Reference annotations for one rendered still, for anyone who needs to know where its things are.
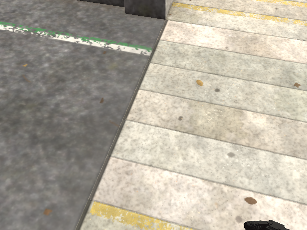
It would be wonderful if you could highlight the robot right hand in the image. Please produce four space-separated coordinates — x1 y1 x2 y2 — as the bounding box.
244 219 290 230

